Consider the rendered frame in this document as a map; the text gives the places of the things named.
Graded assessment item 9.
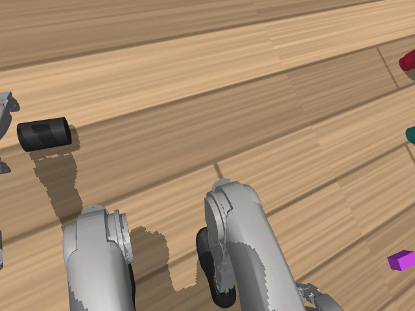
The right robot foot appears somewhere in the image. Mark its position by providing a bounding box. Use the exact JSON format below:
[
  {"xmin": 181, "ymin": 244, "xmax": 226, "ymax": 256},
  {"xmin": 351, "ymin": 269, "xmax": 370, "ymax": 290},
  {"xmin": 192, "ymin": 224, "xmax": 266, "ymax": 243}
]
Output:
[{"xmin": 196, "ymin": 227, "xmax": 236, "ymax": 308}]

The right robot hand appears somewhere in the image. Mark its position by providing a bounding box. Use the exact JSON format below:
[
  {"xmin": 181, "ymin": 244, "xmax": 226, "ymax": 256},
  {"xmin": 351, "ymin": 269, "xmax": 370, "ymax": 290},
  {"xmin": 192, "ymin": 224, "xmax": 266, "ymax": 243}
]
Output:
[{"xmin": 296, "ymin": 283, "xmax": 343, "ymax": 311}]

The left robot hand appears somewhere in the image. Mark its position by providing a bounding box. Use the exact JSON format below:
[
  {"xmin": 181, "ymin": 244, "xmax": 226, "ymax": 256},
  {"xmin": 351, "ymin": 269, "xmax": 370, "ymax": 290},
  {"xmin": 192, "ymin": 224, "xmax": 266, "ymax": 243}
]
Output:
[{"xmin": 0, "ymin": 91, "xmax": 20, "ymax": 174}]

